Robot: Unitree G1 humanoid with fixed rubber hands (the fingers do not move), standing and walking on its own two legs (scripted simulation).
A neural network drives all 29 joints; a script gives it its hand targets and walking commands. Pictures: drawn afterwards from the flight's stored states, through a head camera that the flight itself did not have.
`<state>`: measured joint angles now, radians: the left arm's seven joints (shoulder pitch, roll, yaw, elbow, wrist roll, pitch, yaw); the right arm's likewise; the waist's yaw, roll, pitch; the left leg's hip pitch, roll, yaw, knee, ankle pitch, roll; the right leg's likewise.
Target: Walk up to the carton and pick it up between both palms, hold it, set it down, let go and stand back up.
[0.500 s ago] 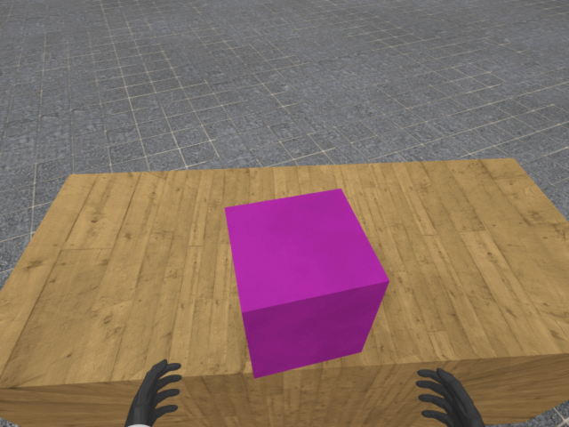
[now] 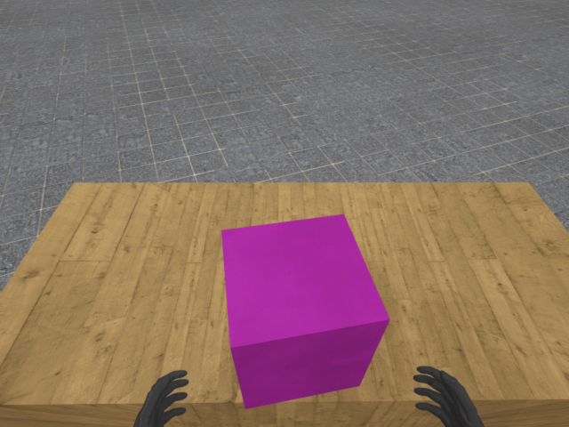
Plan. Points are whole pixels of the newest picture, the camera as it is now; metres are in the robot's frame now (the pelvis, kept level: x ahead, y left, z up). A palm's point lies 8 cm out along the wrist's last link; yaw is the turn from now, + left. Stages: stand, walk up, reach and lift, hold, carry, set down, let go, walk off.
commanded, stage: reach and lift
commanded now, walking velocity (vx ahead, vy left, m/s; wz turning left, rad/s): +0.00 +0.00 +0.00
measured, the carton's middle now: (294, 312) +0.34 +0.02 -0.07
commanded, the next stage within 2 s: none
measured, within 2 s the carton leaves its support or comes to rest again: neither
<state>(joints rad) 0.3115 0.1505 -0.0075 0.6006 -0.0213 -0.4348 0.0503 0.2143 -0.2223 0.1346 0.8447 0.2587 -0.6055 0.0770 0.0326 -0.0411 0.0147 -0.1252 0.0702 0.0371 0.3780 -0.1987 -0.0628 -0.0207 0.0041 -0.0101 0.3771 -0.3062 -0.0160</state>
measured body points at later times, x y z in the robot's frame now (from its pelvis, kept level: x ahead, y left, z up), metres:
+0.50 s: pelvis -0.02 -0.01 +0.00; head -0.06 +0.01 +0.45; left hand +0.17 +0.22 -0.03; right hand +0.18 -0.22 -0.01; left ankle +0.00 +0.16 -0.74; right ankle -0.06 -0.11 -0.74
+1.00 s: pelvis -0.02 +0.01 +0.01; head -0.01 +0.03 +0.46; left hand +0.24 +0.23 +0.02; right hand +0.26 -0.19 +0.04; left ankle +0.00 +0.16 -0.74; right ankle -0.06 -0.11 -0.74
